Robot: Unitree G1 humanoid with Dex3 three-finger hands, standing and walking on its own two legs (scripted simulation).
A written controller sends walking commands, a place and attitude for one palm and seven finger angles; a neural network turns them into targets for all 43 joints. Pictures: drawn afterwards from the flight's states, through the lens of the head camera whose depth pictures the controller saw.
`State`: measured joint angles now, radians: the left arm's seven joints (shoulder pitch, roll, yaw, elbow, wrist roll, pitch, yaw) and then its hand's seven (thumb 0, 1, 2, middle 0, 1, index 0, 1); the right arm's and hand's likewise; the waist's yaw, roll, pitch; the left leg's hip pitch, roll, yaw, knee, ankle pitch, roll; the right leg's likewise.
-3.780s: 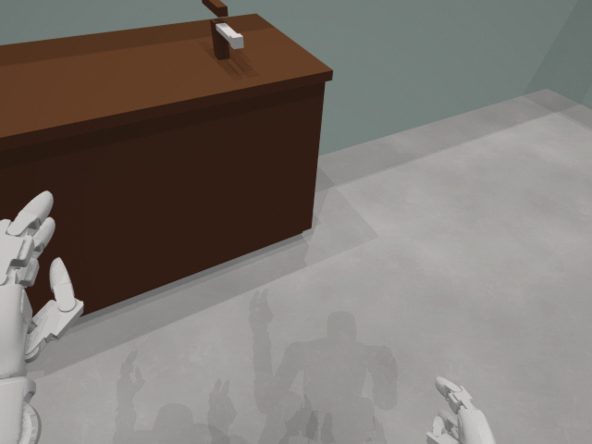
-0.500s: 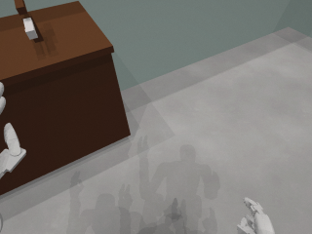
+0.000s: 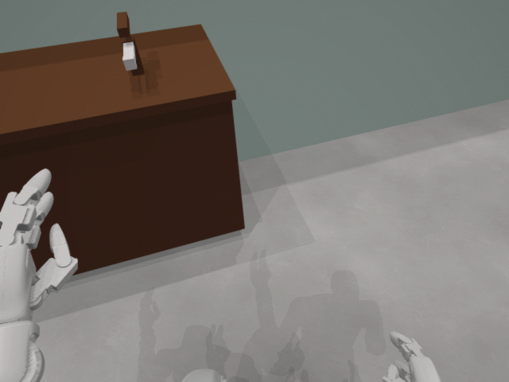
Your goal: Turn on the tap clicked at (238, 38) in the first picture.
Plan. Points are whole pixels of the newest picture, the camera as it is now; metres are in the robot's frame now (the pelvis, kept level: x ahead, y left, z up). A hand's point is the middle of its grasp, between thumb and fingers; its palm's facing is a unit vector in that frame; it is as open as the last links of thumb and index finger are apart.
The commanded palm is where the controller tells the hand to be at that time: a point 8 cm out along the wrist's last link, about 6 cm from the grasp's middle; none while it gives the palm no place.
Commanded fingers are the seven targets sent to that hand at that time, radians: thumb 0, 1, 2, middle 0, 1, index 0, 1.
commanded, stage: take the last steps up to it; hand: left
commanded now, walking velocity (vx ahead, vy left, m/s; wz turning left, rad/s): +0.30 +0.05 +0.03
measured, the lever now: (129, 62) +0.83 +0.39 +0.12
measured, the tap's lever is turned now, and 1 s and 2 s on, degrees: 0 0 0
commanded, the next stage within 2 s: come to a stop and stand still in 1.92 s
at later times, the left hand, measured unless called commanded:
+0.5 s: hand (65, 209) +0.28 +0.26 +0.18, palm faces +0.37 -0.84 -0.41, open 7.4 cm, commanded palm +0.23 +0.31 +0.17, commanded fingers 0.00 0.90 0.90 -0.20 -0.30 -0.20 -0.30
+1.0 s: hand (91, 162) +0.37 +0.26 +0.18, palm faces +0.43 -0.81 -0.40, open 7.4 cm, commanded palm +0.32 +0.31 +0.17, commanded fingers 0.00 0.90 0.90 -0.20 -0.30 -0.20 -0.30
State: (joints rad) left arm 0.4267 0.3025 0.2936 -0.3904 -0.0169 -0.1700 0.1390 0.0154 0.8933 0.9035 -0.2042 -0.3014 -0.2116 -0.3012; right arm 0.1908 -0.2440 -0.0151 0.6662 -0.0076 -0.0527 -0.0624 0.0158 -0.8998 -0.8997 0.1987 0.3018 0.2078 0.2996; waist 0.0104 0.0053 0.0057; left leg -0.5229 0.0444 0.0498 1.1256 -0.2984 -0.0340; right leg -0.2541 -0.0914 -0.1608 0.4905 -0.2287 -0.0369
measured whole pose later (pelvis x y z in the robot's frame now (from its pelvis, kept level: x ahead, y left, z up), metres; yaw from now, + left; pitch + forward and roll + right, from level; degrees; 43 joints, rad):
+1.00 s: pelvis +0.16 +0.03 -0.01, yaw -1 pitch +0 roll +0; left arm 0.50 0.38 0.38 -0.58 -0.02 -0.22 0.17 0.01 0.89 0.90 -0.21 -0.30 -0.22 -0.30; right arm 0.23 -0.26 -0.05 0.59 -0.01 -0.06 -0.08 0.01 -0.90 -0.90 0.19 0.30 0.20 0.30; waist 0.01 -0.02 0.03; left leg -0.30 0.08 0.15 0.53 -0.26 0.00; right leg -0.24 -0.07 -0.17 0.57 -0.32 -0.02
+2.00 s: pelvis +0.37 +0.03 +0.00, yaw -1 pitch +1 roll -2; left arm 0.46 0.37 0.37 -0.58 -0.03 -0.20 0.15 0.02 0.90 0.90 -0.20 -0.30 -0.21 -0.30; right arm 0.18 -0.11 0.04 0.59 0.00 -0.08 -0.03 0.01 -0.90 -0.90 0.20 0.30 0.21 0.30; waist 0.00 -0.01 0.06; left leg -0.28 0.08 0.16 0.51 -0.24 0.04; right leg -0.46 -0.07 -0.10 0.96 -0.40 0.04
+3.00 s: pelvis +0.30 +0.11 -0.01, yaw -1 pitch -2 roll -2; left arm 0.31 0.39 0.42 -0.43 -0.04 -0.29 0.10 0.02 0.89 0.90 -0.21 -0.30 -0.21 -0.30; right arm 0.22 -0.14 0.05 0.58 -0.01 -0.17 0.04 0.02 -0.90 -0.90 0.20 0.30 0.21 0.30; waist 0.06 -0.03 0.07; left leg -0.27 -0.07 0.10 0.43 -0.14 0.09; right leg -0.22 -0.02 0.00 0.50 -0.31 -0.01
